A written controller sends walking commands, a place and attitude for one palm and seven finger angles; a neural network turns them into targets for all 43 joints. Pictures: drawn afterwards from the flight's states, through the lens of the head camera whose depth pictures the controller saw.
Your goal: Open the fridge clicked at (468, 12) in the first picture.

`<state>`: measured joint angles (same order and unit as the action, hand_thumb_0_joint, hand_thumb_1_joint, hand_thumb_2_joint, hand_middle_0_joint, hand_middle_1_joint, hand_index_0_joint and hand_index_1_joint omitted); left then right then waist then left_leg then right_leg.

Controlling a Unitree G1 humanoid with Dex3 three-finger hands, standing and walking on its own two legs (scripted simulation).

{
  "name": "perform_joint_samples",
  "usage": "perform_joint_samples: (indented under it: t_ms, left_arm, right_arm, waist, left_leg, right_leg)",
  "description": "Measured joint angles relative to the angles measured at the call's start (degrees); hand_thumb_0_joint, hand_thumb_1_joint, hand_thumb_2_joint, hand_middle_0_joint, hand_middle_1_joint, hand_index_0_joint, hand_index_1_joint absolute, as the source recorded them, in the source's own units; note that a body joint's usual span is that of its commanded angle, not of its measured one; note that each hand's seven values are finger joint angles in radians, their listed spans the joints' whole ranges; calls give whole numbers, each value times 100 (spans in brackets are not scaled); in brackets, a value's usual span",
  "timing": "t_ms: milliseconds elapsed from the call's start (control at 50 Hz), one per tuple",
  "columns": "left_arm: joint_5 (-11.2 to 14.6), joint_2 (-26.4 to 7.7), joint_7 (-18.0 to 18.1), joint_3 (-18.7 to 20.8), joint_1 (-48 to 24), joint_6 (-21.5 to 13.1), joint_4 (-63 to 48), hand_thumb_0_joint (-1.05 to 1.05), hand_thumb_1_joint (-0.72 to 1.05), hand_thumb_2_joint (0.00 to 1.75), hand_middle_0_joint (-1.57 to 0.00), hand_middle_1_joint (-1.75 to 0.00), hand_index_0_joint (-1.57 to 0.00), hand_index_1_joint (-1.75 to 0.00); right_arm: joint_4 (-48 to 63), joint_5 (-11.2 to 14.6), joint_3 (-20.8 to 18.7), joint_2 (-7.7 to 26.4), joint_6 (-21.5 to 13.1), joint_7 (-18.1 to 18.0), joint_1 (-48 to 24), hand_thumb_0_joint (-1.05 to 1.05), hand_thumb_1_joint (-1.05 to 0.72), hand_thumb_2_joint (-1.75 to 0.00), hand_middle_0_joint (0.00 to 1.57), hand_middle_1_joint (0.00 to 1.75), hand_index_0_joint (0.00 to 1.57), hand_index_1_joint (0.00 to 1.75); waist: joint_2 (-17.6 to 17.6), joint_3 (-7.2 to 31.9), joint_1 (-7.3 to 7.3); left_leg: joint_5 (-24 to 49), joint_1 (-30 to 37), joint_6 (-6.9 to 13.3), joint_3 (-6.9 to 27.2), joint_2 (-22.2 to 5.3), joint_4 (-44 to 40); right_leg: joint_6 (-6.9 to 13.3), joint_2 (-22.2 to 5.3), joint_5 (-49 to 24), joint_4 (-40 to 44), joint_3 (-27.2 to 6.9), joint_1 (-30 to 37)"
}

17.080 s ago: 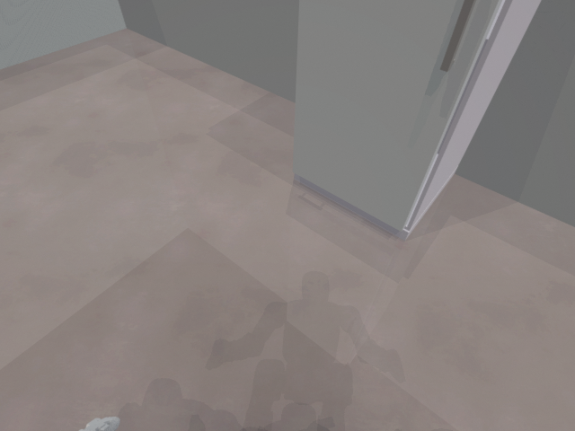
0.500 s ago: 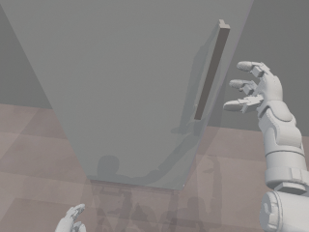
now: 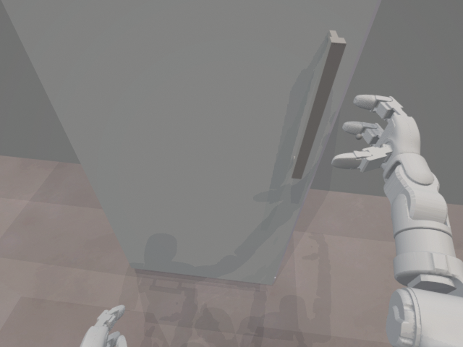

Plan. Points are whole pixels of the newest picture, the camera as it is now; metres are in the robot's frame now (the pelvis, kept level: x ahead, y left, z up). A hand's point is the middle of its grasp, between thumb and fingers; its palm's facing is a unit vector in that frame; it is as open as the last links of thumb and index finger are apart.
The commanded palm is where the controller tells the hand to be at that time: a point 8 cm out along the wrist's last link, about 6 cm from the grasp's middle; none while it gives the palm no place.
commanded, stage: move the hooked fingers beside the handle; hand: right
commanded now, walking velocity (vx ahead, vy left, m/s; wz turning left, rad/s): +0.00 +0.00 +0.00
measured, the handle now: (311, 115) +0.49 -0.11 +0.18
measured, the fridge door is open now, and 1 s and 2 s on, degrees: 0 0 0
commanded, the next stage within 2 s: feel for the door with the fingertips in 0.30 s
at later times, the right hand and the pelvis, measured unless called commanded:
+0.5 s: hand (352, 135) +0.41 -0.17 +0.19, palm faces +0.07 +1.00 +0.01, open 14.0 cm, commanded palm +0.39 -0.21 +0.18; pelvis +0.00 +0.00 +0.00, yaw +0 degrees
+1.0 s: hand (333, 129) +0.43 -0.14 +0.19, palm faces +0.09 +1.00 +0.01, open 14.0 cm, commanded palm +0.41 -0.19 +0.18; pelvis +0.00 +0.01 +0.00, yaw +0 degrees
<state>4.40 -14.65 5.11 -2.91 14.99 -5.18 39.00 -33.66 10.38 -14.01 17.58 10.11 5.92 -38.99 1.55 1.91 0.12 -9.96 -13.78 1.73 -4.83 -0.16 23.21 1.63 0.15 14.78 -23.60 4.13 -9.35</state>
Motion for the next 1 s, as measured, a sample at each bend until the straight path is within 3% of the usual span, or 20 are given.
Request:
perform_joint_samples:
  t_ms: [480,580,760,1000]
  left_arm:
    - [-1,32,-38,-20,37,34,-11,1,90,90,-20,-30,-20,-30]
    - [-16,28,-58,-15,16,23,35,1,90,90,-20,-30,-20,-30]
    - [-79,115,-99,-18,-30,79,-6,1,90,90,-20,-30,-20,-30]
    - [-71,87,-35,0,13,113,49,1,90,90,-20,-30,-20,-30]
  right_arm:
    - [39,6,99,-102,-104,-67,-4,-1,50,-30,30,120,30,120]
    - [-63,-12,264,-269,-30,-197,-168,-1,50,-30,30,120,30,120]
    - [-104,-122,221,-480,-91,-494,-188,-1,50,-30,30,120,30,120]
    - [-432,-168,222,-337,-148,-553,-435,-1,50,-30,30,120,30,120]
  waist:
    - [8,1,24]
    - [19,-2,14]
    - [-5,21,-50]
    - [-4,-40,-61]
  left_leg:
    - [16,-8,17,0,4,19]
    - [17,-41,12,-16,-14,31]
    - [35,-59,25,73,31,15]
    - [54,-34,44,35,49,-40]
  right_leg:
    - [-13,-4,-23,-9,-4,-3]
    - [-9,12,-33,-18,-23,-42]
    - [-23,-22,-37,38,67,-4]
    - [-40,-40,-53,55,28,-11]
